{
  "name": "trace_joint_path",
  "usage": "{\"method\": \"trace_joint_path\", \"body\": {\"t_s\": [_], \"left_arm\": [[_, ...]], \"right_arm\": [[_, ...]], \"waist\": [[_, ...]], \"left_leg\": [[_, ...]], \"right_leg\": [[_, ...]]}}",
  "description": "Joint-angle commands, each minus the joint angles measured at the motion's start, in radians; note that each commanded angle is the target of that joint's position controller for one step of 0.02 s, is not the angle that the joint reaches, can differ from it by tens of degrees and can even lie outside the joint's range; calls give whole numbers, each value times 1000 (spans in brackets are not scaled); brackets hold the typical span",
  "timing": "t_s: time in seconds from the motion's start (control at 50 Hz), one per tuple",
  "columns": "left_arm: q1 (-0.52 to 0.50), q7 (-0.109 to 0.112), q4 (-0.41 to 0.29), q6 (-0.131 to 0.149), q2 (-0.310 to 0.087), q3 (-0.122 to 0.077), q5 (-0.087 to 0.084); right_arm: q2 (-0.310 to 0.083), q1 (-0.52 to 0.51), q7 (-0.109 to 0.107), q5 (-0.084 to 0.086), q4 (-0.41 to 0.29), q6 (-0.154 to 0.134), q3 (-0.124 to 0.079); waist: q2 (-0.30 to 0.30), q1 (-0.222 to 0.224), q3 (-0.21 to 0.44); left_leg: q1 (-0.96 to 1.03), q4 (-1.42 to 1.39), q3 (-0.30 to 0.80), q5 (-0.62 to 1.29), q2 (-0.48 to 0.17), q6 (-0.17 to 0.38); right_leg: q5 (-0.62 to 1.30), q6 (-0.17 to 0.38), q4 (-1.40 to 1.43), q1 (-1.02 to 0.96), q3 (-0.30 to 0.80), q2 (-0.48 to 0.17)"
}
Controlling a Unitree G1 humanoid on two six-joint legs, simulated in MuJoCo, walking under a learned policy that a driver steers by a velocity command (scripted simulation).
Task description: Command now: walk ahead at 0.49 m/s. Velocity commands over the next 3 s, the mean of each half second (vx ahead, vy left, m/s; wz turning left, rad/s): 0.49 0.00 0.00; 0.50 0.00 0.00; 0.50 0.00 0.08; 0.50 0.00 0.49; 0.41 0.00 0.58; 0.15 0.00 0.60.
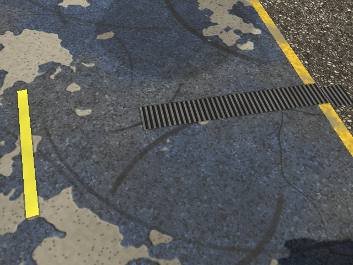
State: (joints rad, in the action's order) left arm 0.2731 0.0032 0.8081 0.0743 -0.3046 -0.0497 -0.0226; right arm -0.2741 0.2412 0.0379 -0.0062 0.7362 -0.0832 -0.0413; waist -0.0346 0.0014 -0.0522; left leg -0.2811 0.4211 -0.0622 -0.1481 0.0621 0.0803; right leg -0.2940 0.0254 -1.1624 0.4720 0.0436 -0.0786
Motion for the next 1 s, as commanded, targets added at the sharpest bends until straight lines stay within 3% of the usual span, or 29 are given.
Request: {"method": "trace_joint_path", "body": {"t_s": [0.02,0.08,0.18,0.28,0.34,0.36,0.38,0.4,0.42,0.44,0.46,0.48,0.5,0.52,0.56,0.6,0.7,0.76,0.8,0.86,0.88,0.9,0.92,0.94,0.96,0.98,1.0], "left_arm": [[73,7,-36,-11,-61,-19,10],[-48,9,-79,-12,-56,-16,24],[-217,-12,-123,14,-23,1,19],[-352,-45,-181,29,-24,8,8],[-324,-59,-187,35,-53,-1,7],[-262,-57,-172,35,-77,-13,8],[-123,-50,-132,35,-115,-35,9],[58,-38,-88,32,-172,-55,18],[172,-31,-68,26,-276,-81,33],[188,-31,-58,22,-188,-60,18],[110,-27,-66,18,-139,-41,12],[35,-25,-77,15,-113,-32,13],[-20,-29,-80,15,-85,-23,17],[-52,-31,-84,20,-61,-15,26],[-70,-35,-75,32,-70,-20,26],[-61,-31,-55,42,-93,-26,23],[4,-12,-14,31,-126,-32,15],[72,-9,21,20,-150,-37,4],[93,-6,40,8,-154,-40,0],[88,2,55,-10,-168,-48,-1],[71,4,53,-16,-175,-49,0],[59,5,52,-22,-162,-44,4],[72,7,35,-23,-118,-24,21],[193,-1,11,-3,-5,11,25],[173,-8,30,21,-52,4,12],[84,-15,7,33,-133,-19,-18],[18,-13,-11,38,-130,-17,-20]], "right_arm": [[-109,-27,-2,3,-48,-38,-29],[-135,22,-14,4,-16,-35,-36],[-166,104,-31,17,24,-16,-39],[-175,192,-36,21,78,13,-41],[-193,183,-45,24,89,30,-48],[-205,168,-48,22,87,34,-50],[-201,146,-50,20,83,41,-46],[-172,139,-53,9,63,39,-30],[-55,252,-41,2,32,17,6],[-85,233,-37,16,51,-6,3],[-166,135,-30,46,23,-20,-20],[-166,69,-29,50,4,-26,-19],[-154,35,-31,34,-1,-25,-20],[-146,49,-33,23,5,-14,-26],[-102,97,-34,19,22,9,-18],[-91,66,-40,12,8,21,-15],[-59,-123,-31,10,-41,6,-1],[-60,-216,-17,20,-69,-2,2],[-73,-253,-6,23,-88,-6,-2],[-100,-232,5,21,-92,-12,-11],[-117,-175,5,19,-78,-13,-20],[-151,-46,-1,17,-38,-13,-41],[-210,122,-11,11,1,-10,-64],[-317,203,-15,-3,16,-3,-87],[-233,225,-11,11,19,0,-66],[-185,151,-12,14,12,-2,-49],[-161,80,-13,12,-1,-2,-41]], "waist": [[101,32,58],[73,4,5],[66,-64,-20],[70,-103,-42],[105,-60,-4],[126,-21,43],[120,57,133],[94,131,272],[-136,97,430],[-171,119,484],[-115,114,304],[-51,83,195],[-8,52,113],[-27,16,82],[-46,-20,75],[-36,-28,45],[-18,33,4],[-15,72,-12],[-18,73,-22],[-33,39,0],[-41,2,34],[-26,-64,115],[34,-127,255],[285,-83,385],[293,-111,439],[209,-106,276],[140,-81,181]], "left_leg": [[80,-295,299,27,-268,165],[106,-326,248,81,-263,170],[159,-325,150,132,-229,124],[332,-251,158,213,-289,126],[412,-159,164,413,-316,101],[416,-84,153,587,-306,90],[381,77,115,714,-264,65],[206,317,88,577,-222,34],[-236,718,45,62,-53,-48],[-391,862,183,-424,-2,-50],[-480,910,194,-378,-70,-38],[-472,866,156,-284,-125,-34],[-444,795,136,-218,-159,-43],[-382,744,141,-166,-189,-49],[-308,709,128,-123,-201,-73],[-332,638,120,-69,-210,-97],[-330,287,85,209,-183,-105],[-322,175,76,255,-159,-95],[-349,129,92,217,-154,-73],[-299,91,84,104,-134,-33],[-208,75,58,77,-108,-16],[-28,56,26,81,-75,10],[255,100,116,116,-165,57],[631,38,574,-34,-410,220],[671,-107,808,-175,-451,253],[553,-124,672,-222,-422,201],[413,-140,540,-162,-382,170]], "right_leg": [[81,-14,35,109,42,-75],[212,-44,186,221,37,-82],[435,-46,496,186,-14,-37],[368,-18,632,226,-27,-1],[246,24,676,148,-43,34],[212,44,681,45,-69,66],[244,77,714,-154,-96,94],[285,133,663,-468,-3,-2],[161,298,670,-895,459,-274],[67,332,814,-937,700,-326],[26,275,844,-802,546,-287],[73,241,870,-644,408,-244],[141,224,911,-505,319,-199],[190,209,948,-411,257,-163],[261,223,1003,-313,193,-138],[326,233,1035,-272,130,-131],[342,188,1053,-296,18,-81],[294,182,1037,-370,26,-114],[305,172,1003,-450,41,-152],[414,145,925,-535,55,-187],[548,131,853,-540,41,-174],[674,107,694,-511,3,-125],[548,74,440,-364,-39,-71],[83,-5,47,53,-79,105],[-289,-5,-96,198,63,130],[-238,11,-149,288,75,68],[-143,18,-112,282,42,13]]}}
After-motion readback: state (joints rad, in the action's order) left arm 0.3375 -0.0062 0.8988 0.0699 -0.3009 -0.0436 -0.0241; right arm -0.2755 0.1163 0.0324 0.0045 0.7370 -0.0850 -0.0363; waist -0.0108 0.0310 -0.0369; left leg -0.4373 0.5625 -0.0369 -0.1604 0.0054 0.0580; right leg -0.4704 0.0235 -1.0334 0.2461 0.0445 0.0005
